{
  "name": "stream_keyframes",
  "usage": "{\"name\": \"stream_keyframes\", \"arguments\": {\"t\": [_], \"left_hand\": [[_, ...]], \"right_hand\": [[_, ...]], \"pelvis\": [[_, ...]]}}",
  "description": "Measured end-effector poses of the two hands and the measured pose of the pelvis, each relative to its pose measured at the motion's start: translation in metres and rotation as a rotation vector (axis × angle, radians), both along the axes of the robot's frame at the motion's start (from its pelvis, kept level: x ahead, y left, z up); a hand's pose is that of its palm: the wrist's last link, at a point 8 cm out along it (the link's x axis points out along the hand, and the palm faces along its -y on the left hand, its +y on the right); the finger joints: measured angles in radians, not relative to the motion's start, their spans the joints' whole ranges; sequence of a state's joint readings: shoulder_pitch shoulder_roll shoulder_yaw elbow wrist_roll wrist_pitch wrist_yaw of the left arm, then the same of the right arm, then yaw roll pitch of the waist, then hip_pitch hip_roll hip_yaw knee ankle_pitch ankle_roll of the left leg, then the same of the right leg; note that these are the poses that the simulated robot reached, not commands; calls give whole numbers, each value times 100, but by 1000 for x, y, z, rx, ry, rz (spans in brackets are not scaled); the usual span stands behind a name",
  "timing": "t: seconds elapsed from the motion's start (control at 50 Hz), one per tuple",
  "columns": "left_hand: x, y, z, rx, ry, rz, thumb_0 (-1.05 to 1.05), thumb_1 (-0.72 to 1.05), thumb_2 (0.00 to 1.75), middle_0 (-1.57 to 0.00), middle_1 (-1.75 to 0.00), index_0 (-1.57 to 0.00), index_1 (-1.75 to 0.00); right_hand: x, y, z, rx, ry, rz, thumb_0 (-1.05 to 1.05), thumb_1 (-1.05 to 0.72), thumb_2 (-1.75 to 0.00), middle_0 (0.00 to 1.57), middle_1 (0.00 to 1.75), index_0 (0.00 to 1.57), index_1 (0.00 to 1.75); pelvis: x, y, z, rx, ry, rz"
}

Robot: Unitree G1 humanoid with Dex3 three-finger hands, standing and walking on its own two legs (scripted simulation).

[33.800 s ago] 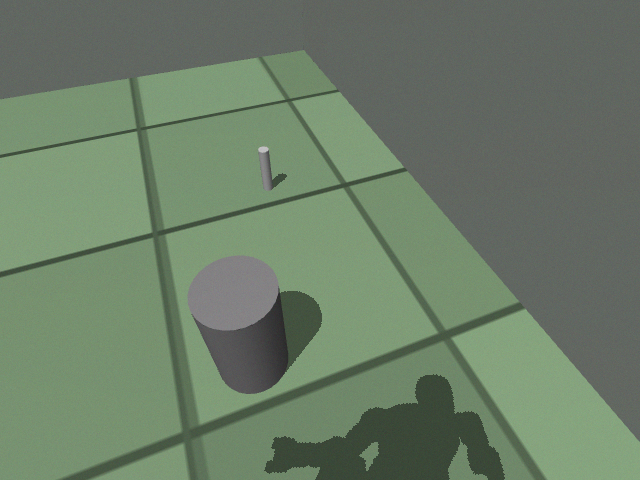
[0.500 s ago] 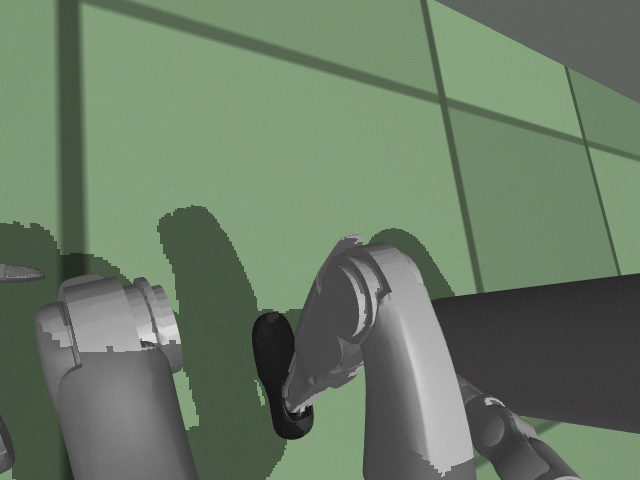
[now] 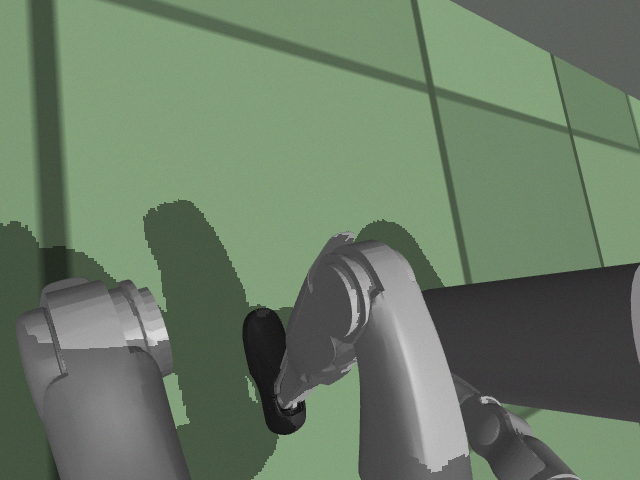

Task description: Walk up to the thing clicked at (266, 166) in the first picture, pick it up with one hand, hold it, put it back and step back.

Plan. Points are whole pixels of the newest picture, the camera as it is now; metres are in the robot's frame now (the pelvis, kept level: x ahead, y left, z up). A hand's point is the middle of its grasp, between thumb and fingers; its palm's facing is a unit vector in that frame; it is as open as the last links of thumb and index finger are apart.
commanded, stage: close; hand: left
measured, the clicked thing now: out of the picture +0.44 +0.31 -0.18
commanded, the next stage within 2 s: settle in 0.06 s
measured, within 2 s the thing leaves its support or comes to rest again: leaves its support in 0.50 s
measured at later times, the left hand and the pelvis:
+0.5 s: hand out of the picture +0.43 +0.29 -0.17, palm faces +0.38 -0.93 -0.01, open 6.1 cm; pelvis +0.00 +0.00 +0.00, yaw +0 degrees
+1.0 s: hand out of the picture +0.41 +0.33 -0.05, palm faces +0.36 -0.93 -0.04, open 6.0 cm; pelvis +0.01 -0.01 +0.03, yaw +5 degrees
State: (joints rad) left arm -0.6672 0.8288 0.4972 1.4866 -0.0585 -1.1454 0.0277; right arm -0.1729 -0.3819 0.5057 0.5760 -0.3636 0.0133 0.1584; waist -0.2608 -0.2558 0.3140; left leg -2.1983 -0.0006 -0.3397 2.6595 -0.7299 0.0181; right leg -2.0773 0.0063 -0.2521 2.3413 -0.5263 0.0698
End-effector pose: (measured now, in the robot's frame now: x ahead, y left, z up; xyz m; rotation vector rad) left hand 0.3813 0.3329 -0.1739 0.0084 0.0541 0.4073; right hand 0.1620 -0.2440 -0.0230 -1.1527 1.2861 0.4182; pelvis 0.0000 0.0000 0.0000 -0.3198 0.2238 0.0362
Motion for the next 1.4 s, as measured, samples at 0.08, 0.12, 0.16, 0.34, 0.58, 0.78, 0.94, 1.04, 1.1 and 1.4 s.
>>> {"name": "stream_keyframes", "arguments": {"t": [0.08,0.12,0.16,0.34,0.58,0.78,0.94,1.04,1.1,1.4], "left_hand": [[2,2,0,4,3,5,-1,31,71,-70,-73,-72,-74],[3,2,0,7,5,-1,-1,28,74,-72,-78,-76,-79],[5,2,0,8,6,-3,-1,24,77,-74,-83,-78,-85],[12,-2,2,1,-12,-20,-1,16,99,-86,-106,-90,-109],[7,10,22,14,-41,-19,4,10,109,-92,-111,-95,-109],[2,29,77,43,-69,-45,4,9,110,-94,-110,-96,-107],[-4,36,117,45,-69,-46,4,10,109,-94,-109,-97,-106],[-6,38,139,53,-52,-45,4,10,109,-94,-108,-97,-106],[-7,37,150,56,-39,-44,4,10,108,-95,-108,-97,-105],[3,28,191,35,-12,-50,4,10,108,-95,-107,-98,-105]], "right_hand": [[-2,-1,0,-4,5,-4,0,-88,-89,21,30,20,30],[-3,-2,0,-5,8,-6,0,-88,-89,21,30,20,30],[-4,-2,-1,-6,10,-8,0,-88,-89,21,30,20,30],[-7,-5,0,-13,13,-19,0,-90,-90,21,30,20,30],[-6,-6,2,0,3,-65,0,-91,-90,21,30,20,30],[11,-7,2,75,-76,-140,0,-90,-90,21,30,20,30],[21,-4,-5,159,-128,-228,0,-89,-90,21,30,20,30],[26,-2,-11,210,-141,-284,0,-89,-89,21,30,20,30],[28,-2,-14,237,-147,-316,0,-89,-89,21,30,20,30],[40,-10,-15,307,-190,-422,1,-89,-89,21,30,20,30]], "pelvis": [[0,0,0,0,0,-2],[0,0,0,0,1,-2],[0,0,0,0,1,-3],[-1,0,0,-2,0,-4],[2,-2,7,9,34,6],[5,-3,17,32,102,29],[9,-5,26,61,169,49],[12,-7,33,82,213,62],[15,-9,38,95,239,69],[25,-16,58,144,322,88]]}}
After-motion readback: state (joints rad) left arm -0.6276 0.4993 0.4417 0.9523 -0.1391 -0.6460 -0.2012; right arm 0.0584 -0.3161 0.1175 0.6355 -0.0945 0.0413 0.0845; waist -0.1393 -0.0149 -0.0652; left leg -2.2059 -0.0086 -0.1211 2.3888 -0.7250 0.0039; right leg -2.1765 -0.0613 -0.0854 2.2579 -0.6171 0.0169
